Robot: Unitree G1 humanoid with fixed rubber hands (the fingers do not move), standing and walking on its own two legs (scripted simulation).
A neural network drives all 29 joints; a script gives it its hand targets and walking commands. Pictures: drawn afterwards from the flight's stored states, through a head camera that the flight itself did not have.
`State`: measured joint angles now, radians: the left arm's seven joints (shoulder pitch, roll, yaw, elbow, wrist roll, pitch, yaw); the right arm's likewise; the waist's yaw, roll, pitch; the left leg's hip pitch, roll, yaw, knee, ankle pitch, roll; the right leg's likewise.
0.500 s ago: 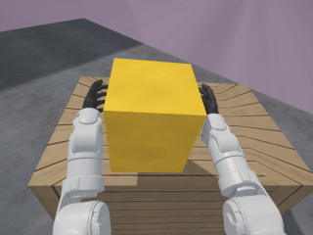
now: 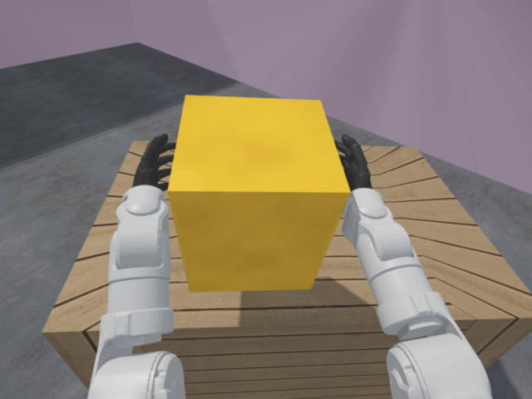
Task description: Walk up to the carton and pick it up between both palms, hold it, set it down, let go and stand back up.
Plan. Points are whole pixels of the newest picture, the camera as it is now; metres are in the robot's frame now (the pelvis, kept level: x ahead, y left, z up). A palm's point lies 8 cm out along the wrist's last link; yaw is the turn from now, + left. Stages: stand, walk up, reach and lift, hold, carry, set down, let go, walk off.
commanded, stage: reach and lift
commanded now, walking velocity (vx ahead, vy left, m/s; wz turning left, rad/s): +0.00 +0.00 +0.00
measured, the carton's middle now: (252, 199) +0.39 +0.00 +0.13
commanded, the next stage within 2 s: hold in 0.10 s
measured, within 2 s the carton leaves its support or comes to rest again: neither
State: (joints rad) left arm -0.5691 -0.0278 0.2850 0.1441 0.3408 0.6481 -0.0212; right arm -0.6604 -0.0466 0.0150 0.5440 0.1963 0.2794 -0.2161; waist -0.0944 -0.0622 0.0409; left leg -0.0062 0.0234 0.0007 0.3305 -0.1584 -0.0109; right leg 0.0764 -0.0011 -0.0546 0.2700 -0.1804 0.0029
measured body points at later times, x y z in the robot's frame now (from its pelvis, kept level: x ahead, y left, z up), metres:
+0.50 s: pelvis -0.01 +0.00 +0.00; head -0.07 +0.02 +0.44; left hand +0.36 +0.16 +0.21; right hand +0.36 -0.15 +0.21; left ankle +0.03 +0.12 -0.75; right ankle -0.01 -0.12 -0.75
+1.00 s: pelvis -0.02 +0.00 +0.00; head -0.07 +0.02 +0.45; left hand +0.36 +0.16 +0.21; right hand +0.36 -0.15 +0.21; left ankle +0.03 +0.12 -0.75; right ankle -0.01 -0.12 -0.75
